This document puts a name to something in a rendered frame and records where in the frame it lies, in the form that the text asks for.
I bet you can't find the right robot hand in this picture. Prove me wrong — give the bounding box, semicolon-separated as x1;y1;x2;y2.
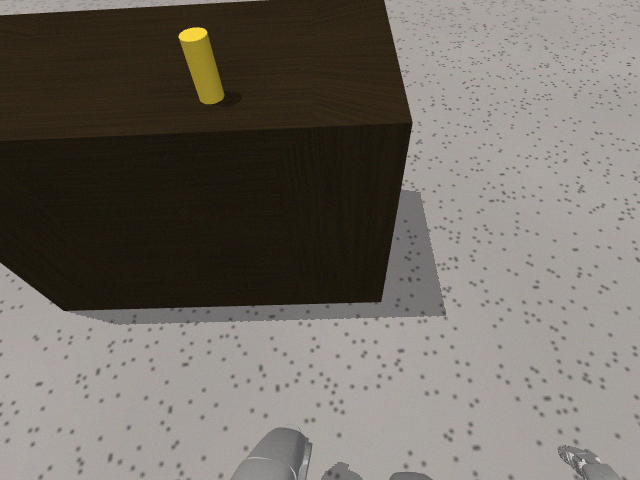
558;445;621;480

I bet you can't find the can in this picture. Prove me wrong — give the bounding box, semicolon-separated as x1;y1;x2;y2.
179;27;224;104

